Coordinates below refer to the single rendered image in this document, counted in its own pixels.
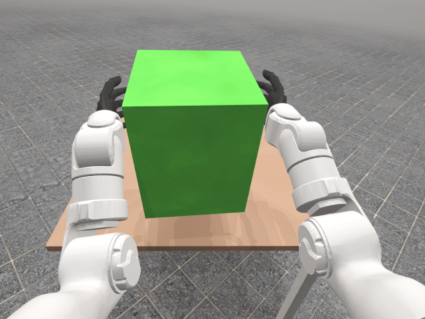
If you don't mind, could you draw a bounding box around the left robot hand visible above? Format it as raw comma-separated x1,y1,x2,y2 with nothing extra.
96,76,127,128

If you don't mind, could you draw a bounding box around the robot right upper arm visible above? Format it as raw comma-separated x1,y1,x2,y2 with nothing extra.
298,211,425,319

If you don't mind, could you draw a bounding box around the robot right forearm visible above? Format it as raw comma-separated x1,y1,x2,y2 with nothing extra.
264,103,382,258

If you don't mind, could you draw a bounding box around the table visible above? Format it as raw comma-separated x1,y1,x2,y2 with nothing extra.
45,111,331,319

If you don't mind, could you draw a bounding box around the robot left upper arm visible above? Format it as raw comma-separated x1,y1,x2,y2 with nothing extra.
7,232,141,319

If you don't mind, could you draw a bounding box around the robot left forearm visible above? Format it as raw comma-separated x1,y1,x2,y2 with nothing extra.
58,110,128,285

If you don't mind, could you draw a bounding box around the right robot hand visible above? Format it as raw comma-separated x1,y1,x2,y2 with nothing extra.
256,70,287,125

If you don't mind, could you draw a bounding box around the carton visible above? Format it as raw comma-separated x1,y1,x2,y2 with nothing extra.
122,50,268,219

